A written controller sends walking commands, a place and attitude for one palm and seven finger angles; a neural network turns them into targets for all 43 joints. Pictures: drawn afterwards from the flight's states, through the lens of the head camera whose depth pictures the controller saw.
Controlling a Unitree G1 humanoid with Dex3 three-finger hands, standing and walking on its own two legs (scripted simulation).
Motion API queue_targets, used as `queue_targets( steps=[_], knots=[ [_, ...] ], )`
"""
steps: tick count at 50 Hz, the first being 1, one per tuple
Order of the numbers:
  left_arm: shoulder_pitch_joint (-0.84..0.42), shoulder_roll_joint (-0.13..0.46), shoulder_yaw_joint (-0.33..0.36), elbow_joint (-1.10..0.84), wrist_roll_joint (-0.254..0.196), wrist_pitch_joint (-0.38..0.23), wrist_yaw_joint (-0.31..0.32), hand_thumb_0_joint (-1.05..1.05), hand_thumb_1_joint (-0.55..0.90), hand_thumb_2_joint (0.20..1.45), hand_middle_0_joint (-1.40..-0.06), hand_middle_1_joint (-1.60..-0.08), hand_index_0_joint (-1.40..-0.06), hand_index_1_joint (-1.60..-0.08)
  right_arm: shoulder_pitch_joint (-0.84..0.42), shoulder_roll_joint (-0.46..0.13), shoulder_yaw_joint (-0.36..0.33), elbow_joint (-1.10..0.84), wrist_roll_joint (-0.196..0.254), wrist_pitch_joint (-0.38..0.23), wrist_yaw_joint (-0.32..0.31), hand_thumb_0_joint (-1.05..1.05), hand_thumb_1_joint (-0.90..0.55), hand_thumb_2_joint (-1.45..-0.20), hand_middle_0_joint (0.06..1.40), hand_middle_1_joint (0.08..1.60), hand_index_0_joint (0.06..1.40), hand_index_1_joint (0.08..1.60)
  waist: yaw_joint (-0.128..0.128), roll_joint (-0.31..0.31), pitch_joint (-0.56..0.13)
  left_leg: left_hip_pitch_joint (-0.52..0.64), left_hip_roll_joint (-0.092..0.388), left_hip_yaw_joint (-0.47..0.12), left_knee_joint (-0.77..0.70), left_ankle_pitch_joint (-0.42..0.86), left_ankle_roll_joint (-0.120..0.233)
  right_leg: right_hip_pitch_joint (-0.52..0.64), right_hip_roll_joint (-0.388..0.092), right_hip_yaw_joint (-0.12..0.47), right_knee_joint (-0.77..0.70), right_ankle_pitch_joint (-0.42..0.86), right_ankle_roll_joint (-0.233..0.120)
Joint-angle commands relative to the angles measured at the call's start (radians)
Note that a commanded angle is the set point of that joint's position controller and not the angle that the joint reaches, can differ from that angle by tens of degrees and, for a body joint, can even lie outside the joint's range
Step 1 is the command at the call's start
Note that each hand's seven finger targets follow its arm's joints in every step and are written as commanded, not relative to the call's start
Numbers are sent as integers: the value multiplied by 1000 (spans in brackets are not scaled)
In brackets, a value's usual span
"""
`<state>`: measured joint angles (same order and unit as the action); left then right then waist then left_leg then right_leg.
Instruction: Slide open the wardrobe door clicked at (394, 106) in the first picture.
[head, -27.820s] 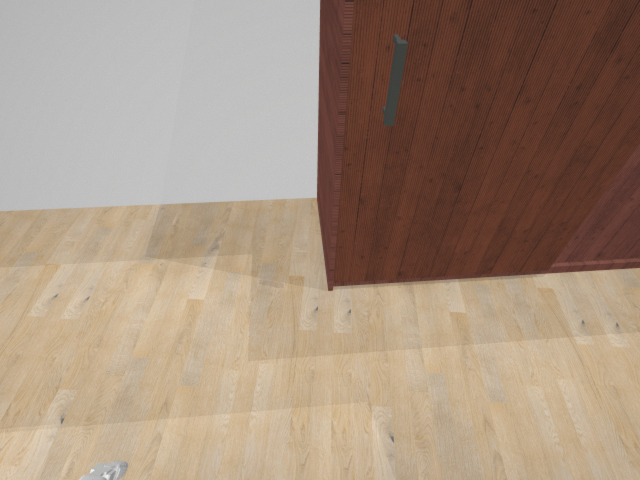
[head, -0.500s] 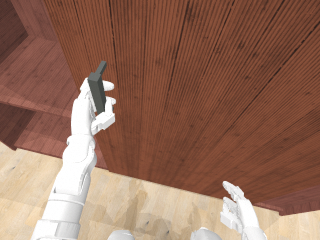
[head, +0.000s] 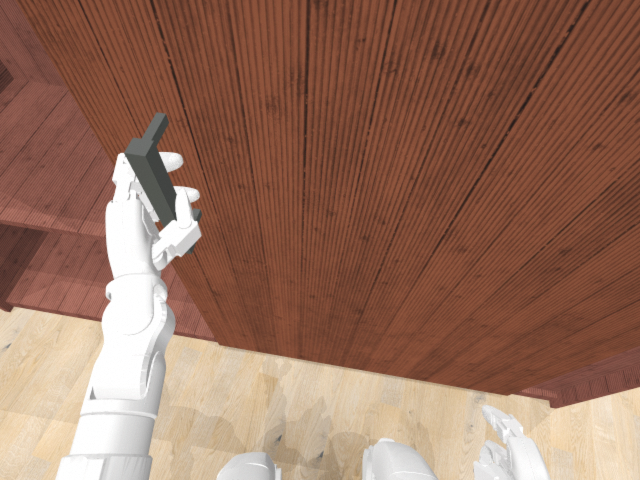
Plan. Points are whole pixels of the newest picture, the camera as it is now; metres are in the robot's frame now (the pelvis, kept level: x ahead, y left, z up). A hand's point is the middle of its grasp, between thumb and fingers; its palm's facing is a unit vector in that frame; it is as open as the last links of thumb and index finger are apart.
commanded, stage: step sideways, sliding the door along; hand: left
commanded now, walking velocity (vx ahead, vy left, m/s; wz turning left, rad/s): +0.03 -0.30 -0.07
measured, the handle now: (173, 191) +0.39 +0.24 +0.09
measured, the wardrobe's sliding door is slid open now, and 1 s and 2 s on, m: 0.69 0.69 0.69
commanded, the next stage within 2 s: stop walking and hold the door there in 0.04 s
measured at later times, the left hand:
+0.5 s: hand (183, 224) +0.35 +0.21 +0.09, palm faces +0.47 -0.81 -0.35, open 6.2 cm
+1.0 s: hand (181, 226) +0.34 +0.21 +0.09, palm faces +0.33 -0.90 -0.29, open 5.9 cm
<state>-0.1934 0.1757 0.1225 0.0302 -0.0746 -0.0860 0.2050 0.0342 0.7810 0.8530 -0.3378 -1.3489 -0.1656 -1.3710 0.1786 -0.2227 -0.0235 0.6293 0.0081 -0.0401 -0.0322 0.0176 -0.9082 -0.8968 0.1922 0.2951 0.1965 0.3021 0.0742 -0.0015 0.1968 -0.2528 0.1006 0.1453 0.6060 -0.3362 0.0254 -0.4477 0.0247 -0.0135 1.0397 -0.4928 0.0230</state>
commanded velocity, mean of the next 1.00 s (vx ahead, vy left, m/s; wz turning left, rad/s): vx -0.03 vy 0.05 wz -0.01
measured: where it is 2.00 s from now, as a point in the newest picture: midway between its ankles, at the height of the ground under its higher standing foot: outside the picture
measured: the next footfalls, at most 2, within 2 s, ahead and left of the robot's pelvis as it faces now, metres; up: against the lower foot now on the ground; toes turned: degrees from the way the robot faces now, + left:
right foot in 0.34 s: +0.07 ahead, -0.22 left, +0.00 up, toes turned -12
left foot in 0.70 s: +0.06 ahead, +0.06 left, +0.00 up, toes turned -2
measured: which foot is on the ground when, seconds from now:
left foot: down 0.00-0.34, up 0.36-0.68, down 0.70-1.00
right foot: up 0.00-0.32, down 0.34-0.72, up 0.74-0.88, down 0.90-1.00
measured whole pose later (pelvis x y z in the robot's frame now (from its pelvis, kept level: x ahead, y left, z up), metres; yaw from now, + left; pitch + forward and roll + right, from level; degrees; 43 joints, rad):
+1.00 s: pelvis -0.07 -0.02 +0.00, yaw -9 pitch -2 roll -1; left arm -0.37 0.45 0.32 0.71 -0.03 -0.11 0.16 -0.07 0.70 0.78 -0.28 -1.31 -0.31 -1.38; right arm 0.29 -0.23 0.04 0.73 0.03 -0.06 -0.09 0.02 -0.90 -0.90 0.20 0.30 0.20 0.30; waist -0.04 0.04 0.05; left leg -0.32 0.06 0.12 0.53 -0.17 0.03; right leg -0.24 -0.02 -0.04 0.50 -0.21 0.02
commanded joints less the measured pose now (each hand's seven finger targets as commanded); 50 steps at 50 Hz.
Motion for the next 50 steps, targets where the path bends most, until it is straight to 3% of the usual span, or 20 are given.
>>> queue_targets(
  steps=[1, 7, 8, 11, 13, 15, 17, 18, 19, 20, 22, 26, 31, 33, 35, 37, 38, 43, 46, 50],
  knots=[
    [-347, -66, -312, -413, 54, -113, -140, 0, 900, 900, -450, -1400, -450, -1400, -79, -163, -50, -174, -4, -74, 27, 0, -900, -900, 200, 300, 200, 300, -88, 225, -448, 446, 349, -180, -158, 1037, 77, -197, -72, 23, 111, 101, 20],
    [-328, -42, -274, -347, 40, -64, -153, 0, 900, 900, -450, -1400, -450, -1400, -48, -150, -56, -194, -3, -84, 22, 0, -900, -900, 200, 300, 200, 300, -89, 332, -439, 394, 256, -25, -201, 957, 20, -33, -28, -105, -103, 210, 43],
    [-119, 492, 309, 12, 55, -52, -88, 0, 900, 900, -450, -1400, -450, -1400, 11, -181, -76, -107, -7, -47, 6, 0, -900, -900, 200, 300, 200, 300, -72, 375, -453, 404, 253, 13, -204, 965, 19, -56, -12, -132, -99, 213, 49],
    [-199, 271, 81, -112, 40, -63, -117, 0, 900, 900, -450, -1400, -450, -1400, -24, -132, -45, -175, 4, -60, 8, 0, -900, -900, 200, 300, 200, 300, -90, 492, -405, 382, 234, 34, -157, 933, 10, -8, 0, -160, -309, 187, 31],
    [-155, 311, 126, -65, 35, -74, -104, 0, 900, 900, -450, -1400, -450, -1400, -24, -134, -37, -163, 11, -83, 2, 0, -900, -900, 200, 300, 200, 300, -94, 486, -392, 353, 211, 57, -116, 825, -18, 90, 8, -167, -462, 253, 18],
    [-107, 393, 196, -4, 50, -81, -93, 0, 900, 900, -450, -1400, -450, -1400, -17, -138, -28, -165, 19, -84, -5, 0, -900, -900, 200, 300, 200, 300, -75, 328, -421, 270, 141, 64, 26, 633, -39, 273, -14, -147, -677, 515, 9],
    [-55, 549, 323, 102, 69, -100, -79, 0, 900, 900, -450, -1400, -450, -1400, -68, -100, -9, -186, 18, -67, -33, 0, -900, -900, 200, 300, 200, 300, -54, -139, -485, -143, -44, 7, 343, -209, -67, 555, -325, 214, -576, 1352, -111],
    [-31, 572, 377, 189, 59, -79, -70, 0, 900, 900, -450, -1400, -450, -1400, -78, -108, -5, -159, 15, -64, -50, 0, -900, -900, 200, 300, 200, 300, -57, -170, -467, -200, -55, -117, 442, -299, -64, 504, -411, 231, -591, 1438, -117],
    [12, 593, 394, 282, 69, -62, -59, 0, 900, 900, -450, -1400, -450, -1400, -59, -121, 0, -131, 12, -54, -57, 0, -900, -900, 200, 300, 200, 300, -67, -85, -414, -220, -40, -142, 442, -251, -65, 472, -423, 200, -596, 1409, -114],
    [-10, 593, 425, 283, 52, -73, -54, 0, 900, 900, -450, -1400, -450, -1400, -36, -142, -8, -118, 32, -50, -52, 0, -900, -900, 200, 300, 200, 300, -64, -245, -476, -253, -42, -163, 511, -239, -71, 542, -414, 206, -551, 1355, -137],
    [-71, 557, 434, 316, 35, -87, -42, 0, 900, 900, -450, -1400, -450, -1400, -76, -156, -18, -97, 36, -55, -66, 0, -900, -900, 200, 300, 200, 300, -72, -327, -472, -277, -50, -189, 566, -178, -79, 542, -378, 129, -529, 1309, -137],
    [-120, 569, 428, 393, 46, -95, -49, 0, 900, 900, -450, -1400, -450, -1400, -74, -174, -27, -80, 34, -36, -67, 0, -900, -900, 200, 300, 200, 300, -76, -185, -421, -180, -53, -146, 390, -98, -71, 394, -378, 112, -591, 1067, -138],
    [-224, 527, 345, 341, 56, -104, -48, 0, 900, 900, -450, -1400, -450, -1400, -24, -188, -34, -58, 25, -42, -72, 0, -900, -900, 200, 300, 200, 300, -76, -119, -392, -10, -46, -116, 51, -19, -46, 238, -331, 101, -669, 480, -126],
    [-261, 498, 301, 319, 54, -114, -48, 0, 900, 900, -450, -1400, -450, -1400, -4, -200, -42, -46, 20, -44, -72, 0, -900, -900, 200, 300, 200, 300, -95, -32, -359, 117, -41, -96, -131, 105, -45, 130, -260, 62, -647, 242, -82],
    [-282, 489, 278, 275, 52, -132, -48, 0, 900, 900, -450, -1400, -450, -1400, -5, -238, -44, -67, 20, -41, -77, 0, -900, -900, 200, 300, 200, 300, -68, 261, -314, 14, 157, -338, -305, 138, 52, 118, -85, -43, -460, 100, -13],
    [-250, 410, 208, 331, 55, -119, -59, 0, 900, 900, -450, -1400, -450, -1400, 0, -183, -23, -72, 30, -36, -71, 0, -900, -900, 200, 300, 200, 300, -73, 280, -299, -133, 204, -358, -388, 40, 111, 210, -34, -33, -258, 48, -15],
    [-292, 478, 266, 350, 62, -115, -52, 0, 900, 900, -450, -1400, -450, -1400, 4, -196, -28, -68, 29, -38, -74, 0, -900, -900, 200, 300, 200, 300, -70, 291, -282, -155, 190, -337, -374, 42, 107, 211, -46, -24, -252, 61, -16],
    [-355, 417, 174, 415, 60, -98, -66, 0, 900, 900, -450, -1400, -450, -1400, 44, -207, -19, -47, 23, -63, -75, 0, -900, -900, 200, 300, 200, 300, -83, 188, -324, -20, 102, -205, -221, 199, 32, 284, -59, -18, -584, 225, -16],
    [-406, 479, 201, 459, 66, -98, -65, 0, 900, 900, -450, -1400, -450, -1400, 52, -205, -17, -35, 10, -66, -77, 0, -900, -900, 200, 300, 200, 300, -104, 108, -370, 37, 59, -165, -166, 293, -19, 273, -141, 60, -607, 461, -46],
    [-453, 483, 203, 562, 50, -86, -70, 0, 900, 900, -450, -1400, -450, -1400, 59, -205, -14, -20, 27, -60, -86, 0, -900, -900, 200, 300, 200, 300, -93, 29, -415, 73, 79, -187, -225, 119, -3, 232, -93, 34, -607, 236, -26]
  ],
)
